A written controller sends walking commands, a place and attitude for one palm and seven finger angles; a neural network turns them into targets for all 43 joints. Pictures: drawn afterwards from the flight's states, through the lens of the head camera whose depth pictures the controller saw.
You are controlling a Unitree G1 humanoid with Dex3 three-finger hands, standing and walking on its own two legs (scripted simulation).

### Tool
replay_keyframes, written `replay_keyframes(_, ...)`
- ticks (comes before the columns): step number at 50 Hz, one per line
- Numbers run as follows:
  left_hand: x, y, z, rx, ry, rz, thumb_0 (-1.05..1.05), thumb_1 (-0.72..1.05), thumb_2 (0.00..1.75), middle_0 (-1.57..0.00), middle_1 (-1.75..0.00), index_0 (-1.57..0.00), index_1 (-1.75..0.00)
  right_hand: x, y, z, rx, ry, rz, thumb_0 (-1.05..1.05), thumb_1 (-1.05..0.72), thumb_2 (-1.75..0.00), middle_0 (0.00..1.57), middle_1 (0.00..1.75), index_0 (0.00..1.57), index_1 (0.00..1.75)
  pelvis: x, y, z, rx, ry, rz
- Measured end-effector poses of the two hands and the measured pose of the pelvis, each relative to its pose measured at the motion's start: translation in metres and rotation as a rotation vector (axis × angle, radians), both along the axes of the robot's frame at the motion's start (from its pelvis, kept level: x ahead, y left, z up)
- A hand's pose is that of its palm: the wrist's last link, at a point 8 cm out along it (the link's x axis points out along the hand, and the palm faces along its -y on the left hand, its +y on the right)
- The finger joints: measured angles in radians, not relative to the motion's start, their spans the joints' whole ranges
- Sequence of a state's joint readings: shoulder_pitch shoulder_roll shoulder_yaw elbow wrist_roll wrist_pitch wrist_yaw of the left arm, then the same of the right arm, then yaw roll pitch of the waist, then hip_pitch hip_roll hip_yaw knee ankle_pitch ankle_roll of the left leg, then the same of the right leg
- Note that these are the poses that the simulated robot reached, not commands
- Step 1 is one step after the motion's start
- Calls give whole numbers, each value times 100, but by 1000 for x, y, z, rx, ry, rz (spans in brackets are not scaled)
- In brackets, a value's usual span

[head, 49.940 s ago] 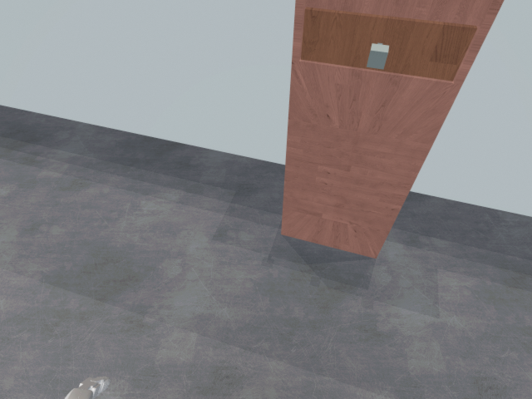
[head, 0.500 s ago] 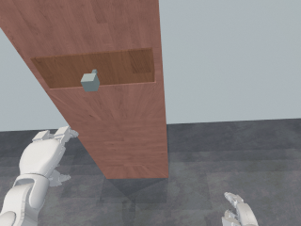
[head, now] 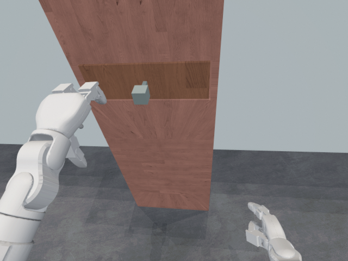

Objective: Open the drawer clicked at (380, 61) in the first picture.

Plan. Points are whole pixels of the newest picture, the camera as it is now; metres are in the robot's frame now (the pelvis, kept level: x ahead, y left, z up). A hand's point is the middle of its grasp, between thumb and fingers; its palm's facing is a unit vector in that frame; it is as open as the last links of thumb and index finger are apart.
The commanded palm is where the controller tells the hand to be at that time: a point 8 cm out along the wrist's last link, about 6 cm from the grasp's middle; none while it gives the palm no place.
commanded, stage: raise the hand with hooked fingers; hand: left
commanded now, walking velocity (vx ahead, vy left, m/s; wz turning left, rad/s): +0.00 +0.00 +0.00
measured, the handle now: (142, 90) +0.53 +0.17 +0.13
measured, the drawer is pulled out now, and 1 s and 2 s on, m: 0.00 0.00 0.00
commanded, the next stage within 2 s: move the hooked fingers above the handle in 0.62 s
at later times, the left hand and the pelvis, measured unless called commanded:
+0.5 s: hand (78, 122) +0.29 +0.22 +0.22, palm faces +0.23 -0.05 -0.97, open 13.8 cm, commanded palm +0.25 +0.23 +0.27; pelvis -0.03 -0.01 +0.00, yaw +0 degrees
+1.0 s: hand (75, 105) +0.32 +0.23 +0.24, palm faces +0.23 -0.03 -0.97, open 13.8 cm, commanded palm +0.28 +0.21 +0.27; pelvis -0.02 -0.04 +0.00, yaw +1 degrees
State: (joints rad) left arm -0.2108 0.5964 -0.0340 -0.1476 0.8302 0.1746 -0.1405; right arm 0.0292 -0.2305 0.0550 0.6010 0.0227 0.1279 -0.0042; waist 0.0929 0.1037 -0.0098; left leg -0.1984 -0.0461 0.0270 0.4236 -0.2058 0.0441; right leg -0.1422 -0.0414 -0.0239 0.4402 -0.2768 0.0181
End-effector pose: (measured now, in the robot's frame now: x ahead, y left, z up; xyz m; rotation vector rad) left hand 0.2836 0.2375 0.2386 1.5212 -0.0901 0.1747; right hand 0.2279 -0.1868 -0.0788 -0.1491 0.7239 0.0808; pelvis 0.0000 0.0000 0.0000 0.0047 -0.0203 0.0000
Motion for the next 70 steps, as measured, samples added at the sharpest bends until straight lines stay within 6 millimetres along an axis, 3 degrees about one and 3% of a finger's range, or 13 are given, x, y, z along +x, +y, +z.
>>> replay_keyframes(9,1,24,40,-3,-22,79,-1,-49,31,-32,-119,-32,-119,-27,-2,-11,-16,68,33,1,-90,-90,20,30,20,30,-14,1,1,-3,-3,15)
replay_keyframes(19,-13,-11,-3,4,126,-94,-1,-49,30,-32,-120,-32,-120,-61,-33,-16,-58,90,-26,1,-91,-90,20,30,20,30,-23,-5,1,-1,-14,2)
replay_keyframes(24,-24,-20,24,25,-33,-154,0,-49,30,-33,-120,-33,-120,-68,-44,-19,-70,95,-38,2,-91,-90,20,30,20,29,-26,-11,1,-3,-23,5)
replay_keyframes(31,-17,8,43,-34,-71,92,0,-49,30,-32,-120,-32,-120,-66,-47,-23,-24,97,-28,2,-91,-90,20,30,20,29,-33,-21,1,2,-16,9)
replay_keyframes(38,-24,-40,-4,12,138,-39,-1,-49,30,-32,-120,-32,-120,-50,-49,-15,-15,25,-23,2,-91,-90,20,30,20,29,-29,-27,0,7,-23,11)
replay_keyframes(41,-26,-59,-2,44,117,-156,-1,-49,30,-32,-120,-32,-120,-44,-51,-11,-30,-2,-21,2,-91,-90,20,30,20,29,-27,-31,0,6,-32,13)
replay_keyframes(44,-19,-56,16,42,25,-172,0,-49,30,-33,-120,-33,-120,-41,-53,-10,-35,-2,-26,1,-91,-90,20,30,20,29,-25,-35,0,4,-37,17)
replay_keyframes(48,0,-22,42,5,-69,-10,0,-49,30,-33,-120,-33,-120,-43,-59,-13,-34,34,-29,1,-91,-90,20,30,20,29,-23,-40,0,3,-24,17)
replay_keyframes(52,15,1,39,-5,1,161,0,-49,30,-32,-120,-32,-120,-47,-66,-20,-36,77,-36,1,-91,-90,20,30,20,30,-21,-40,0,5,-3,20)
replay_keyframes(55,24,-10,15,19,129,144,-1,-49,31,-31,-120,-31,-120,-50,-71,-24,-48,97,-43,1,-91,-90,20,30,20,29,-18,-37,0,7,8,28)
replay_keyframes(59,33,-54,-18,32,244,-82,-1,-49,31,-32,-120,-32,-120,-50,-74,-25,-75,101,-64,1,-91,-90,20,30,20,29,-12,-33,0,9,14,26)
replay_keyframes(63,41,-84,-12,29,148,-292,0,-49,31,-32,-120,-33,-120,-52,-73,-24,-84,99,-98,1,-91,-90,20,30,20,29,-5,-30,0,8,21,14)
replay_keyframes(70,78,-31,41,-30,-111,-48,0,-49,30,-32,-120,-33,-120,-63,-67,-35,-47,195,-111,1,-91,-90,20,30,20,29,0,-28,0,7,52,-6)
